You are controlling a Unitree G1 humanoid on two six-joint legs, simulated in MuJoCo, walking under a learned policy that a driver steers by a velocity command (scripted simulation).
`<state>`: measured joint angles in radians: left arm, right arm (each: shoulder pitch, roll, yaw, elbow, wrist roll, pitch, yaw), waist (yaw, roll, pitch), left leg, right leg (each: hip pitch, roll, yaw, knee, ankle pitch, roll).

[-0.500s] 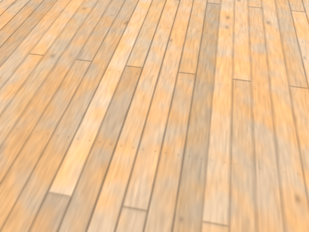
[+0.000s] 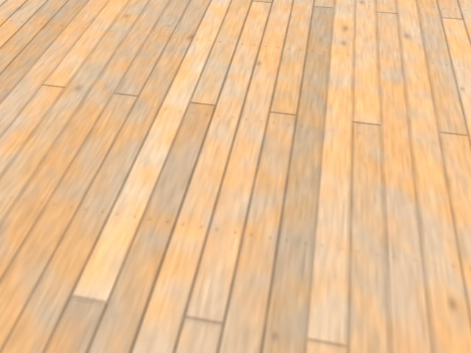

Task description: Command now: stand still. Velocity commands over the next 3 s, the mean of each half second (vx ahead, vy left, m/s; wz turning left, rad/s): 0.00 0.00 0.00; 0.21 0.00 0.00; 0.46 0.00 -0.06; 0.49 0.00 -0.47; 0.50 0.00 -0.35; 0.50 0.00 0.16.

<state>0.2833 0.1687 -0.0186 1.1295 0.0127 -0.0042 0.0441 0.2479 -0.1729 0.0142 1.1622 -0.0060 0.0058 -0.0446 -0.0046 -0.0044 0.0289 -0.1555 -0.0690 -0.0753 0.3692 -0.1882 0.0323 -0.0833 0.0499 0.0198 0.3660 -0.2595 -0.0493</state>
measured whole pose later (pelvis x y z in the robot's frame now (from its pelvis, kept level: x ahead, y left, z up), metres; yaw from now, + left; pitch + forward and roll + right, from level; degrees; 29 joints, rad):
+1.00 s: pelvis +0.11 +0.04 -0.02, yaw +0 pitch +0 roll +0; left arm 0.53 0.20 0.04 1.16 0.02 -0.07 0.02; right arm 0.16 -0.20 -0.04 0.98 -0.02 -0.07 0.01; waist 0.04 -0.05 0.02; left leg -0.36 0.00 0.08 0.57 -0.23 0.07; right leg 0.02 0.00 0.03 0.45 -0.45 -0.03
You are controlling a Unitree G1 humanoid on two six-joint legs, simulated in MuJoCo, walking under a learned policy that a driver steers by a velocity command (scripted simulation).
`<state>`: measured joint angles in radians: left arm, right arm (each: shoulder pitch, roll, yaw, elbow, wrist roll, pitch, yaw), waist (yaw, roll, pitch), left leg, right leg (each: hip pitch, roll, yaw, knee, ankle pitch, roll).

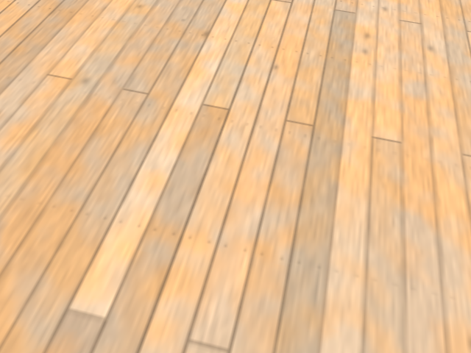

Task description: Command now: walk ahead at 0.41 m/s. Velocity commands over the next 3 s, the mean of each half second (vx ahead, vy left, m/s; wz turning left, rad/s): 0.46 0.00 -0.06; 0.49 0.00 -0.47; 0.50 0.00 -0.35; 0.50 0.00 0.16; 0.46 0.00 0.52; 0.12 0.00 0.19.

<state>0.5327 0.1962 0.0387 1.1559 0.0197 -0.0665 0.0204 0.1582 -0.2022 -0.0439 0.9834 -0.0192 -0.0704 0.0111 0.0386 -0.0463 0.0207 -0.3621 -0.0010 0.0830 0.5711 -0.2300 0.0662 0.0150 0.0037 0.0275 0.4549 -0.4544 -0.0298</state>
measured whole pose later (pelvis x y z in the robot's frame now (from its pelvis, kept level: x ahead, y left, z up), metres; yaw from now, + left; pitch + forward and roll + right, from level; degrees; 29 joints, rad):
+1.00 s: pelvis +0.55 +0.00 +0.01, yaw -18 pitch +2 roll +0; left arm 0.48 0.22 0.07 0.96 0.02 -0.06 0.01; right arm -0.04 -0.22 -0.02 0.75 -0.03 -0.05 0.02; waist 0.12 0.03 0.04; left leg -0.59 0.03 -0.02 0.60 -0.06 -0.01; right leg 0.04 0.13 0.19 0.29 -0.35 -0.11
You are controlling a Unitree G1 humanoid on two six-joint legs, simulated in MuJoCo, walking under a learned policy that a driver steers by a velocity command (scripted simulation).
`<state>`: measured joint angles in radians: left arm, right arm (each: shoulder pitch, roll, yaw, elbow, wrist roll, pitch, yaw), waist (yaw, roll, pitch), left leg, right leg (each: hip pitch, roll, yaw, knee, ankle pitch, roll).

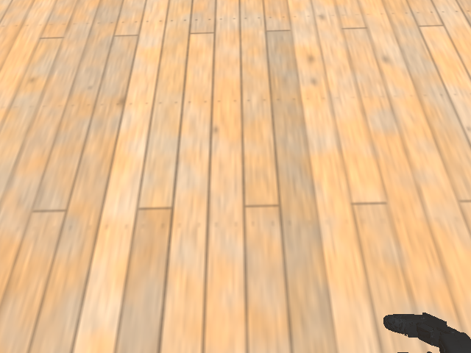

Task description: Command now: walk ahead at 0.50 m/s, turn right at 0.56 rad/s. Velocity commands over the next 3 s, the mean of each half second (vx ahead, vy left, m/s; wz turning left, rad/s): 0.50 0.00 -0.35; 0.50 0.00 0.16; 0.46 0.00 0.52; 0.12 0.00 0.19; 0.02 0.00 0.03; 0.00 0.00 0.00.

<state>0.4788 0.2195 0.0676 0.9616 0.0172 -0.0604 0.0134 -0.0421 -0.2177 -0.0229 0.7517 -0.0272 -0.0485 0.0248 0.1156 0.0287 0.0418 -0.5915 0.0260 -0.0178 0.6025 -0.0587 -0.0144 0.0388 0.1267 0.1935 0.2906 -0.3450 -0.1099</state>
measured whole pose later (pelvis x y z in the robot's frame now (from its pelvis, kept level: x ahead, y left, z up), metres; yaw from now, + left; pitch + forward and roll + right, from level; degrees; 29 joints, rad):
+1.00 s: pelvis +0.50 -0.06 +0.00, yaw -2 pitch +1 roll -1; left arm 0.42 0.21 0.04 0.96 0.02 -0.10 0.01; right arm 0.14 -0.23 -0.05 0.83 -0.03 -0.01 0.05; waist 0.04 0.04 0.04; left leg -0.64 0.07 0.05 0.73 -0.01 0.06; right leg 0.09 0.06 -0.21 0.18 -0.29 -0.06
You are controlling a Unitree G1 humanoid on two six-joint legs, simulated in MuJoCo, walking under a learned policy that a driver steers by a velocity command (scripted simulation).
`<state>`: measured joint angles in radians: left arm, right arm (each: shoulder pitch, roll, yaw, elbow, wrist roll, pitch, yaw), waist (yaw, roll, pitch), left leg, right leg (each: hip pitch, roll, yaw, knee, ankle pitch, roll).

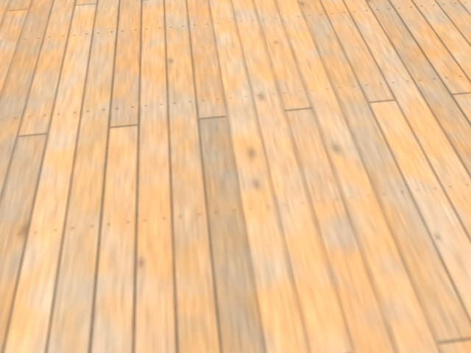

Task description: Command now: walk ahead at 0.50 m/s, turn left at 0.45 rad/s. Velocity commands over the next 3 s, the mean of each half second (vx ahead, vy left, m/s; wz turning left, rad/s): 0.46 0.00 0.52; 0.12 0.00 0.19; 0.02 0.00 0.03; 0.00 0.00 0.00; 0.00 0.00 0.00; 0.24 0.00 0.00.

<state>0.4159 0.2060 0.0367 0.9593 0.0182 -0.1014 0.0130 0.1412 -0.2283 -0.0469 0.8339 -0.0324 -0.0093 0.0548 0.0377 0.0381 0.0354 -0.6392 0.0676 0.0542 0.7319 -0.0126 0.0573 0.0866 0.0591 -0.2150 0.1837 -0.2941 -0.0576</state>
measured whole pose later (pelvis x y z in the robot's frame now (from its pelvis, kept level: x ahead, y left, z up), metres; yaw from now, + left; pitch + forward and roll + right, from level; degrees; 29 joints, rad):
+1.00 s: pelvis +0.38 +0.05 +0.00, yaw +22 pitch -1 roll +0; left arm 0.24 0.21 0.00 0.87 0.02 0.00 0.01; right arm 0.24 -0.24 -0.02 0.90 -0.02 0.05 -0.02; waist 0.01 0.02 0.03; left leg -0.21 -0.01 -0.05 0.53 -0.33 0.02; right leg -0.32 0.04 -0.06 0.43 -0.11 -0.07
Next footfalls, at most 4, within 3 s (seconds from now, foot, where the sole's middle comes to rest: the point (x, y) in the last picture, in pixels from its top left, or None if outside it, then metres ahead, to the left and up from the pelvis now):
0.12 left None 0.22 0.09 -0.78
0.64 right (255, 336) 0.52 0.01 -0.78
1.00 left None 0.36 0.17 -0.78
2.90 right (248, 301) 0.63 0.03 -0.78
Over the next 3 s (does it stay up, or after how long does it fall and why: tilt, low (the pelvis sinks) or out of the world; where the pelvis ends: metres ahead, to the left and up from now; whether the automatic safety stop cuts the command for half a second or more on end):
stays up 0.56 0.09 -0.01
